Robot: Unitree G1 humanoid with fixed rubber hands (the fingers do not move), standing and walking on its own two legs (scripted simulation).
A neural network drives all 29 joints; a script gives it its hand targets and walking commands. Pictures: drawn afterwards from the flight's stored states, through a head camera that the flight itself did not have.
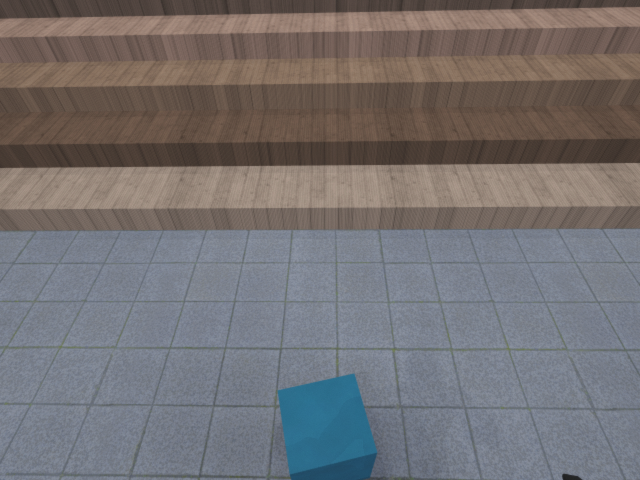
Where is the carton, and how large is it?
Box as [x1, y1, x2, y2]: [278, 374, 376, 479]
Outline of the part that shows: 354,374 349,374 278,390 289,473 291,479 363,479 369,477 376,455 376,449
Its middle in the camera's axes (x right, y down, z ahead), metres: +0.01 +0.52 +1.06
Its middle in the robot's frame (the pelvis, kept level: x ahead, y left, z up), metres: +0.39 +0.02 -0.66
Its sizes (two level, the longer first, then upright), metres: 0.210 0.200 0.250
